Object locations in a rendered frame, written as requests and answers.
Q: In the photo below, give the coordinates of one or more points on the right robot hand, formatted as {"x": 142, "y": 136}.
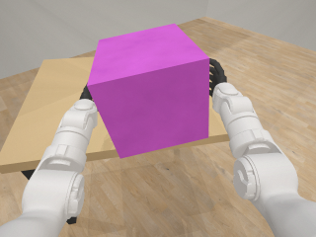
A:
{"x": 218, "y": 75}

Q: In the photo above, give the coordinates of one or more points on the carton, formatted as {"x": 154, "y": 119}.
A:
{"x": 151, "y": 89}

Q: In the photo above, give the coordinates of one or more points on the left robot upper arm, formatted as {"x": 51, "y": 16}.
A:
{"x": 52, "y": 197}

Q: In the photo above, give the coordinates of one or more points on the robot right forearm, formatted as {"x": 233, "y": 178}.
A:
{"x": 245, "y": 132}

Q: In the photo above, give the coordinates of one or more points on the left robot hand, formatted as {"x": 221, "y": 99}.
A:
{"x": 86, "y": 94}

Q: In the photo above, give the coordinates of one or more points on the robot left forearm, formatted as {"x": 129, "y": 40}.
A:
{"x": 67, "y": 151}

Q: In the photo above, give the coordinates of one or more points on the table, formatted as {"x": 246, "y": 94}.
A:
{"x": 57, "y": 87}

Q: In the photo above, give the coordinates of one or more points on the right robot upper arm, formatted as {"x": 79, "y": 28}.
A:
{"x": 269, "y": 182}

